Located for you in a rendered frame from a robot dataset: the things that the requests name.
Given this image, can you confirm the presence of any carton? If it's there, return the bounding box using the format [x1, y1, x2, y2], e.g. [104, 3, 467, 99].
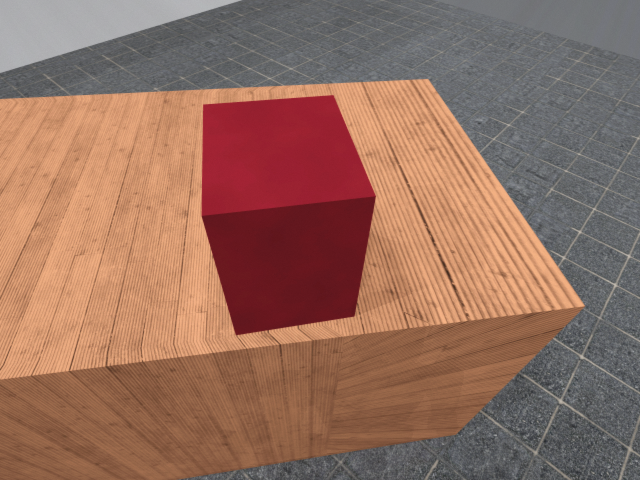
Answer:
[201, 95, 376, 335]

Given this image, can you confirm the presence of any pedestal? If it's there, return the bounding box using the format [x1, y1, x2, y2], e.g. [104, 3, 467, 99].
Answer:
[0, 79, 585, 480]

